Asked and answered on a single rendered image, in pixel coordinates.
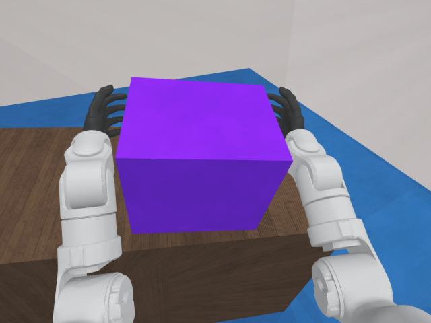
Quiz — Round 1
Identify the pedestal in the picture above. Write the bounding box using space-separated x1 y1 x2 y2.
0 127 334 323

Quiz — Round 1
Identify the carton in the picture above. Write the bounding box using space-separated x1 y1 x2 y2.
115 77 293 234

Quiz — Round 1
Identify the left robot forearm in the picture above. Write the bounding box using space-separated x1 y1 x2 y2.
53 130 122 323

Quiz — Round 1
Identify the robot left upper arm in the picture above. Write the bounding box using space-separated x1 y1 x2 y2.
55 272 135 323

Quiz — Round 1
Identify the robot right upper arm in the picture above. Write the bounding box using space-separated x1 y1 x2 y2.
312 252 431 323

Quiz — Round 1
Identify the robot left hand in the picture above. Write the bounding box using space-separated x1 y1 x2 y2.
82 85 127 139

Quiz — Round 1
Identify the right robot forearm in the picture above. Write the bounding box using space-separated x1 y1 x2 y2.
285 129 393 300

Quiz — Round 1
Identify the robot right hand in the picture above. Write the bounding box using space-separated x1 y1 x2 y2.
267 87 305 139

